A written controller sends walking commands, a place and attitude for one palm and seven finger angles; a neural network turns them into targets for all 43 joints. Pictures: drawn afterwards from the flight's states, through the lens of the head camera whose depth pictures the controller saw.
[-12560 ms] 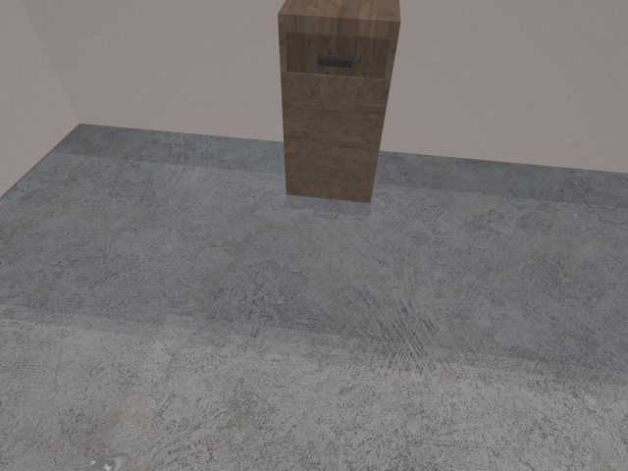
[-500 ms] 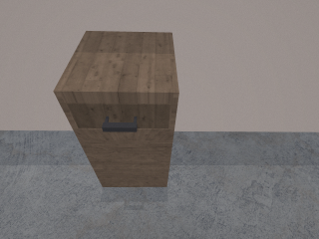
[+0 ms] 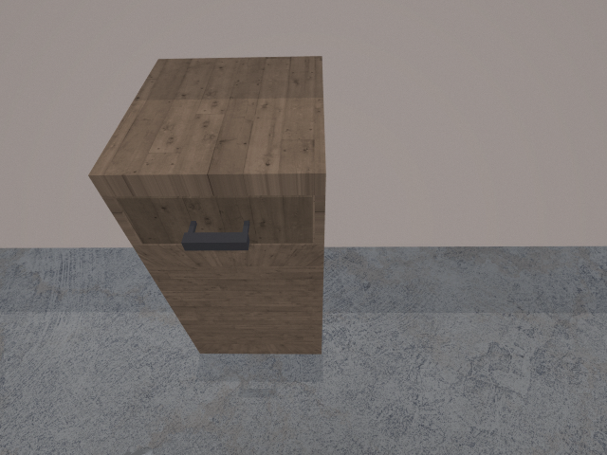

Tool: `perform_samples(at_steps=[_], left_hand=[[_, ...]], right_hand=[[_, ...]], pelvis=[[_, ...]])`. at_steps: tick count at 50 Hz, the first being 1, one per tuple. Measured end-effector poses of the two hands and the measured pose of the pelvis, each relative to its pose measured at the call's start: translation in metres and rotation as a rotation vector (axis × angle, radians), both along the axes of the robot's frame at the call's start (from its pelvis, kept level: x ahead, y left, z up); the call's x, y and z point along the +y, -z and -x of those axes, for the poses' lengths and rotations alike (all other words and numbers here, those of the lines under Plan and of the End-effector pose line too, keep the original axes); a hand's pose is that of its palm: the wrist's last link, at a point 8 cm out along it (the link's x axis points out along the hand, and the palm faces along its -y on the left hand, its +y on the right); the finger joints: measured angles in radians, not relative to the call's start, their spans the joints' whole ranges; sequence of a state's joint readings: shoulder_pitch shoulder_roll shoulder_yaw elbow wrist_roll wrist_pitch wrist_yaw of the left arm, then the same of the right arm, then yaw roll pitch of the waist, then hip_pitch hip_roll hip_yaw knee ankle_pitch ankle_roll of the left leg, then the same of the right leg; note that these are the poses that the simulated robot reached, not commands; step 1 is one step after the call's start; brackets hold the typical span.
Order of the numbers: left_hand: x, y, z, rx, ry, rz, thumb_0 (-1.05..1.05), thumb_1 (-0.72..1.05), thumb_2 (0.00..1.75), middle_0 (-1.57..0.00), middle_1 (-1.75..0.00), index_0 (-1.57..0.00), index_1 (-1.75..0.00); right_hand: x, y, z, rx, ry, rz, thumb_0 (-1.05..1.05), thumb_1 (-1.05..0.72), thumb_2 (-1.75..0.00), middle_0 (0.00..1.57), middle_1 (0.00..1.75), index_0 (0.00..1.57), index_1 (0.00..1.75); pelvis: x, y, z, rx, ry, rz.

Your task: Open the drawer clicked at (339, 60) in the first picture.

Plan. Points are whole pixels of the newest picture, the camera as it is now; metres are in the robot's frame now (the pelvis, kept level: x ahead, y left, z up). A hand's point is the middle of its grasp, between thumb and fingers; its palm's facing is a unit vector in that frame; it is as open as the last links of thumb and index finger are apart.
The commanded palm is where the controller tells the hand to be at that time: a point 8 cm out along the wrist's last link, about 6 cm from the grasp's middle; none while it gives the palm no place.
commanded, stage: raise the hand with hooked fingers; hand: left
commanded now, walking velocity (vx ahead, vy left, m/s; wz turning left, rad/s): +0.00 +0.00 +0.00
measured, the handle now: (218, 233) +0.51 +0.22 -0.08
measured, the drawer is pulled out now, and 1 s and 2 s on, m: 0.00 0.00 0.00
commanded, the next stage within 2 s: move the hooked fingers above the handle in 1.78 s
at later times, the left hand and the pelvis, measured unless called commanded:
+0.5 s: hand (147, 419) +0.16 +0.22 -0.03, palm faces +0.13 -0.01 -0.99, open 9.7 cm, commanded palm +0.16 +0.22 +0.02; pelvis -0.05 -0.04 -0.05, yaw -2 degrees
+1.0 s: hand (137, 334) +0.25 +0.25 +0.02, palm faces +0.13 -0.09 -0.99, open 12.6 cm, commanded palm +0.23 +0.24 +0.08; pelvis -0.03 +0.02 -0.02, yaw -4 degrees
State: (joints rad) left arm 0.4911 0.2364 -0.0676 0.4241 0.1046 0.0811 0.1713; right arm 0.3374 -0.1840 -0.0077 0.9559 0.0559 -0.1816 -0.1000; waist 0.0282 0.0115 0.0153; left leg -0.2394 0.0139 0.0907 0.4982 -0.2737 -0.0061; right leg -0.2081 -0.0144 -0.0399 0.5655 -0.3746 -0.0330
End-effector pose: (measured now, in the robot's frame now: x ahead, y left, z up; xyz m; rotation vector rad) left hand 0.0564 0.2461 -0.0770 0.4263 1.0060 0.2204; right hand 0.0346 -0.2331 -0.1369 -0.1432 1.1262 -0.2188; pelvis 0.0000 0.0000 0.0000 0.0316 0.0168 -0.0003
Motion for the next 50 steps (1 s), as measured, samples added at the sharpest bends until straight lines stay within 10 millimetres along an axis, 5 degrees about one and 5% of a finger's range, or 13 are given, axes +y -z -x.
perform_samples(at_steps=[5, 8, 11, 14, 19, 24, 29, 34, 40, 45, 50], left_hand=[[-0.006, -0.087, -0.097, -0.395, 0.321, -0.415, 0.06, 0.88, 0.86, -0.21, -0.36, -0.2, -0.36], [-0.032, -0.107, -0.125, -0.526, 0.501, -0.631, 0.04, 0.81, 0.84, -0.21, -0.39, -0.2, -0.39], [-0.059, -0.096, -0.12, -0.55, 0.634, -0.716, 0.02, 0.73, 0.81, -0.21, -0.43, -0.2, -0.43], [-0.074, -0.072, -0.093, -0.51, 0.725, -0.748, 0.01, 0.65, 0.78, -0.22, -0.48, -0.21, -0.48], [-0.061, -0.06, -0.055, -0.458, 0.77, -0.902, 0.01, 0.52, 0.73, -0.24, -0.55, -0.24, -0.55], [-0.034, -0.089, -0.073, -0.562, 0.683, -1.063, 0.01, 0.39, 0.68, -0.26, -0.63, -0.26, -0.63], [-0.029, -0.118, -0.115, -0.589, 0.608, -1.072, 0.01, 0.27, 0.63, -0.27, -0.7, -0.26, -0.7], [-0.041, -0.122, -0.141, -0.503, 0.688, -0.959, 0.01, 0.16, 0.58, -0.27, -0.78, -0.27, -0.78], [-0.037, -0.124, -0.144, -0.53, 0.781, -0.898, 0.01, 0.03, 0.52, -0.28, -0.87, -0.28, -0.87], [-0.018, -0.136, -0.15, -0.616, 0.75, -0.963, 0.0, -0.09, 0.47, -0.29, -0.94, -0.29, -0.94], [0.001, -0.15, -0.168, -0.643, 0.68, -0.999, 0.0, -0.21, 0.42, -0.3, -1.02, -0.3, -1.02]], right_hand=[[-0.022, -0.008, -0.07, -0.29, -0.076, 0.022, 0.02, -0.92, -0.9, 0.2, 0.29, 0.2, 0.3], [-0.031, -0.02, -0.107, -0.399, -0.118, 0.024, 0.02, -0.91, -0.9, 0.2, 0.29, 0.2, 0.3], [-0.037, -0.033, -0.134, -0.438, -0.155, 0.015, 0.02, -0.91, -0.9, 0.2, 0.29, 0.2, 0.3], [-0.039, -0.042, -0.152, -0.446, -0.211, 0.024, 0.01, -0.91, -0.9, 0.2, 0.29, 0.2, 0.3], [-0.033, -0.037, -0.17, -0.444, -0.272, 0.039, 0.01, -0.9, -0.9, 0.2, 0.29, 0.2, 0.3], [-0.016, -0.014, -0.166, -0.439, -0.259, -0.014, 0.01, -0.9, -0.9, 0.2, 0.29, 0.2, 0.3], [-0.002, 0.001, -0.135, -0.384, -0.198, -0.079, 0.01, -0.9, -0.9, 0.2, 0.29, 0.2, 0.3], [-0.006, 0.0, -0.094, -0.282, -0.13, -0.068, 0.01, -0.9, -0.9, 0.2, 0.3, 0.21, 0.3], [-0.024, -0.008, -0.064, -0.205, -0.069, 0.024, 0.02, -0.9, -0.9, 0.2, 0.3, 0.21, 0.3], [-0.027, -0.013, -0.065, -0.195, -0.06, 0.073, 0.02, -0.9, -0.9, 0.2, 0.3, 0.2, 0.3], [-0.008, -0.021, -0.087, -0.244, -0.061, 0.054, 0.02, -0.9, -0.9, 0.19, 0.29, 0.2, 0.3]], pelvis=[[-0.005, 0.009, 0.014, 0.061, -0.022, -0.004], [-0.011, 0.017, 0.023, 0.105, -0.002, -0.015], [-0.019, 0.024, 0.029, 0.14, 0.045, -0.035], [-0.028, 0.03, 0.034, 0.159, 0.067, -0.048], [-0.036, 0.042, 0.04, 0.163, 0.051, -0.036], [-0.037, 0.053, 0.047, 0.153, 0.032, -0.017], [-0.033, 0.047, 0.05, 0.133, 0.029, -0.015], [-0.025, 0.03, 0.045, 0.114, 0.06, -0.024], [-0.01, 0.02, 0.038, 0.096, 0.078, -0.012], [0.006, 0.02, 0.035, 0.091, 0.068, 0.006], [0.021, 0.018, 0.031, 0.079, 0.065, 0.016]])
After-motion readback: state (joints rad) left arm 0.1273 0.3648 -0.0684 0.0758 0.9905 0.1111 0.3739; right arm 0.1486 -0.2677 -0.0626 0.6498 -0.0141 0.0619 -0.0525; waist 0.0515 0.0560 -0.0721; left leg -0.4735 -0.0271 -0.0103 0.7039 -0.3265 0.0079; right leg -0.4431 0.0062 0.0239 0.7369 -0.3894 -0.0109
